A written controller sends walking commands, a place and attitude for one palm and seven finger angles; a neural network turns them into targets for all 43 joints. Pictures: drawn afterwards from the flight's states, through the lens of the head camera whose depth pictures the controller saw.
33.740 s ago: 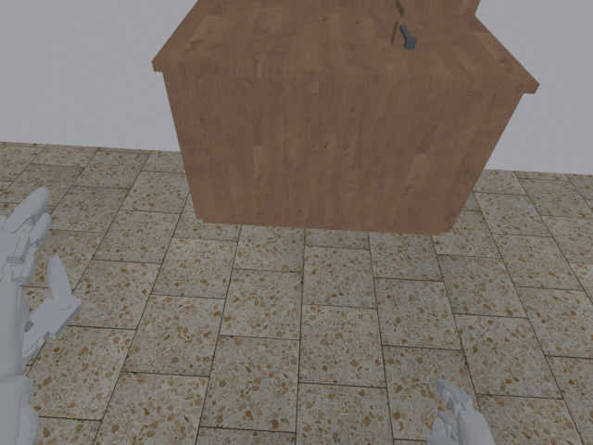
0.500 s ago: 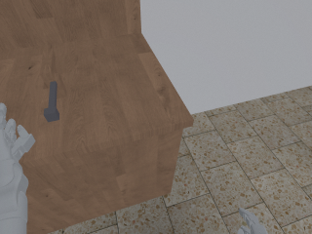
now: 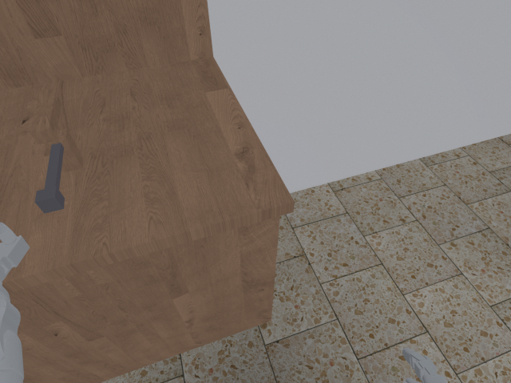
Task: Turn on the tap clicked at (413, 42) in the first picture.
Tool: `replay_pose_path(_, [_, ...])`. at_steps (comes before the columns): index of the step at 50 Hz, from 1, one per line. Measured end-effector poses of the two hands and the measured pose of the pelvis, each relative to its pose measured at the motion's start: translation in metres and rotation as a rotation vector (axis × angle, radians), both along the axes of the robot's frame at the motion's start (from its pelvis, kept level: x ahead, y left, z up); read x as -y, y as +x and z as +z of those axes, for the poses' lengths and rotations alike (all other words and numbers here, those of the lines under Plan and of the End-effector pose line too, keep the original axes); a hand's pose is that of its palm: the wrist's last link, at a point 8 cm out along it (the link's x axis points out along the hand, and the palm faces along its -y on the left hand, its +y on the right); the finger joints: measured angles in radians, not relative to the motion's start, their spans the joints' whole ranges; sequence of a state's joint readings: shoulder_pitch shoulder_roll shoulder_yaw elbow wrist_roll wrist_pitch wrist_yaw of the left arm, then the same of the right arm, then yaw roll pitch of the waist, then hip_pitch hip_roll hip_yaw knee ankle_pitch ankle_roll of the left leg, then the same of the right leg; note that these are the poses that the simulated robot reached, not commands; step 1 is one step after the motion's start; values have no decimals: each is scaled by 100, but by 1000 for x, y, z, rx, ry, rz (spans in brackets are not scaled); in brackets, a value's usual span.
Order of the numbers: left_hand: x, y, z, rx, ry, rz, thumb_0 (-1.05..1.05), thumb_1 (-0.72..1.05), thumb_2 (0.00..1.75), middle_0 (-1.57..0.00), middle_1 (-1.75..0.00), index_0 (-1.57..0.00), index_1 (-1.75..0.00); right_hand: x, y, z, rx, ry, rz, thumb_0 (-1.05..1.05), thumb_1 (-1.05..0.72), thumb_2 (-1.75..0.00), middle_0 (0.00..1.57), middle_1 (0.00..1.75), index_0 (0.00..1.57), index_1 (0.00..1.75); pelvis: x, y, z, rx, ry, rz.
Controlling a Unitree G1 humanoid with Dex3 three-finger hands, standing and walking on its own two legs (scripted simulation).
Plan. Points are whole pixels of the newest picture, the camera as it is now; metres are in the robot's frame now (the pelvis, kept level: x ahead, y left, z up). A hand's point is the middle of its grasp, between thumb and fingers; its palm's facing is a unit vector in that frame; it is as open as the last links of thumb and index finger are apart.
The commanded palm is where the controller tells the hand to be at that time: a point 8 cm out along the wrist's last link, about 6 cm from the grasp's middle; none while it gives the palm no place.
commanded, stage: push the lever round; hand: left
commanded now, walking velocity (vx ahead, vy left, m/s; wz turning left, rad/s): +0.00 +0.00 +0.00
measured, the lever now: (50, 200) +0.35 +0.35 +0.11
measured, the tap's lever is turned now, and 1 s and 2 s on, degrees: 0 3 29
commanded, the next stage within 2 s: none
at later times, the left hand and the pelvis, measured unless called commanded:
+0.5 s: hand (54, 232) +0.30 +0.32 +0.10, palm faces +0.71 -0.70 -0.07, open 7.8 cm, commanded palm +0.25 +0.34 +0.11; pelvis -0.01 +0.01 +0.00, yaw +0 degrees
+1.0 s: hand (84, 214) +0.33 +0.29 +0.11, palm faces +0.77 -0.64 -0.05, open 7.6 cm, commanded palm +0.28 +0.30 +0.11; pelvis -0.01 +0.01 +0.00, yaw +1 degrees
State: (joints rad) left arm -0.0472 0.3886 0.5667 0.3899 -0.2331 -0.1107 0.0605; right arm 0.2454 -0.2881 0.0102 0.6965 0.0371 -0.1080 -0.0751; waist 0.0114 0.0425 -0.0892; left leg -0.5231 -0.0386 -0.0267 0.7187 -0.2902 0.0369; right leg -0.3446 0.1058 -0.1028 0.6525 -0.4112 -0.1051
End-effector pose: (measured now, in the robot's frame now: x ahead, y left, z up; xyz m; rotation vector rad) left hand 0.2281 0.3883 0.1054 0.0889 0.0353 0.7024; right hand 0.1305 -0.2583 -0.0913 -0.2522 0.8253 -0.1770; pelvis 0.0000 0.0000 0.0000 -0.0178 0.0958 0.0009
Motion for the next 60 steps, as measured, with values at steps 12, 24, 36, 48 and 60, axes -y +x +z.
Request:
replay_pose_path(12, [33, 26, 4, 24, -8, -7, 2, 90, 90, -15, -15, -16, -16, -12, 5, 0, 30, 33, 2, 1, -90, -90, 20, 30, 20, 30, 0, -4, 0, -2, 4, -4])
replay_pose_path(24, [42, 16, -2, 11, -26, 81, 2, 91, 90, -15, -15, -16, -16, -19, 7, 2, 18, 37, 17, 1, -90, -90, 20, 30, 20, 30, -5, -4, 1, 18, 0, 1])
replay_pose_path(36, [67, 36, 6, 48, -23, 83, 2, 93, 92, -15, -15, -16, -16, -29, 14, 1, 17, 43, 32, 1, -90, -90, 20, 30, 20, 30, -12, -8, 0, 14, -3, 7])
replay_pose_path(48, [80, 42, 4, 19, -36, 176, 1, 95, 94, -15, -15, -16, -16, -37, 19, 3, 6, 51, 57, 1, -90, -90, 20, 30, 20, 30, -12, -9, 0, 26, -6, 14])
replay_pose_path(60, [105, 57, 6, 13, -55, 199, 1, 97, 96, -15, -15, -15, -15, -37, 13, -5, -30, 60, 64, 1, -90, -90, 20, 30, 20, 30, -11, -13, -1, 22, -6, 25])
